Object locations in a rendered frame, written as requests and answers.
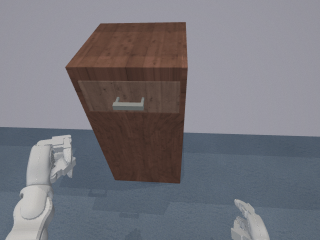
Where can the right robot hand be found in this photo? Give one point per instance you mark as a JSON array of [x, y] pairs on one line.
[[253, 228]]

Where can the left robot hand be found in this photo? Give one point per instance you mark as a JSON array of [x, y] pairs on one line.
[[42, 159]]

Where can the cabinet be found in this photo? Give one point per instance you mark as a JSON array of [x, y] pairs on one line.
[[138, 146]]

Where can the drawer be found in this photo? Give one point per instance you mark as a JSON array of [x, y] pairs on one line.
[[159, 96]]

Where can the handle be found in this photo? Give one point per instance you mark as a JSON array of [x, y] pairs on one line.
[[132, 106]]

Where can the left robot forearm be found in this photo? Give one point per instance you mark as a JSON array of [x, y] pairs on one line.
[[33, 213]]

